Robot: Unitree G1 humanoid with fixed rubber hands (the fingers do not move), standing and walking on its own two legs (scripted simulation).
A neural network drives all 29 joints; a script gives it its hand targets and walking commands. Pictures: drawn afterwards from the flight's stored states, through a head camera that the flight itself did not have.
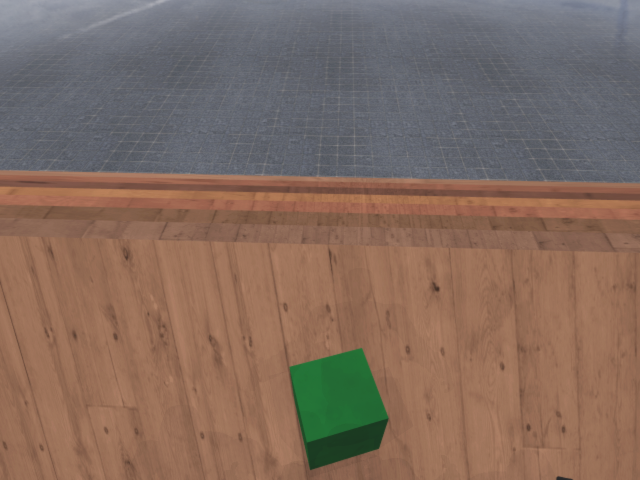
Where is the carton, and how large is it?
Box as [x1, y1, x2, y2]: [289, 348, 388, 469]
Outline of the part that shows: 361,348 289,367 296,409 310,469 376,449 379,446 388,418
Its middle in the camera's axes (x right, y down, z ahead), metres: +0.04 +0.47 +1.11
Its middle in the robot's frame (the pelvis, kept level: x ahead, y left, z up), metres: +0.47 -0.02 -0.66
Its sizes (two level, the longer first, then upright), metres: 0.210 0.200 0.250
